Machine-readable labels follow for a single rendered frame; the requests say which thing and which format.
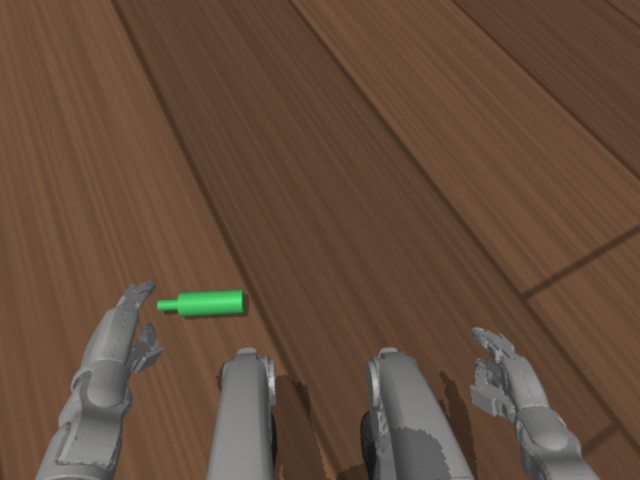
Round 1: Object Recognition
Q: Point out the left robot hand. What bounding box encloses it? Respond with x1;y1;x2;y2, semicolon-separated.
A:
80;281;164;374

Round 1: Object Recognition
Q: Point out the right robot arm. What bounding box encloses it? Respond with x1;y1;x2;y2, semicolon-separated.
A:
514;406;601;480

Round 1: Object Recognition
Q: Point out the bottle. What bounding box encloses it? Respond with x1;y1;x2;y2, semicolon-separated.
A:
157;290;245;317

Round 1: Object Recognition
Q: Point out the right robot hand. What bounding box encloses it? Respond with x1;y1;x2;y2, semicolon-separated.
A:
470;327;550;424

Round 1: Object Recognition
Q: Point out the right robot foot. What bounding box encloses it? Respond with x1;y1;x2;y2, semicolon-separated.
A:
360;411;377;480

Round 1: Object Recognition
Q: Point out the left robot arm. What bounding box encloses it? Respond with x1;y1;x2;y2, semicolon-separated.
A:
35;360;132;480

